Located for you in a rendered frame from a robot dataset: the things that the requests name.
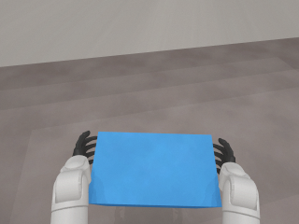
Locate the left robot hand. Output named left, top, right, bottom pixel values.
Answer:
left=72, top=131, right=98, bottom=165

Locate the left robot forearm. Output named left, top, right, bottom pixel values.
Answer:
left=50, top=155, right=92, bottom=224

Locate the carton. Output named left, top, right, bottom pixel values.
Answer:
left=88, top=132, right=222, bottom=209

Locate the right robot forearm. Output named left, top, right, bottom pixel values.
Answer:
left=219, top=161, right=261, bottom=224

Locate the right robot hand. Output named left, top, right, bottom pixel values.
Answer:
left=212, top=138, right=236, bottom=174

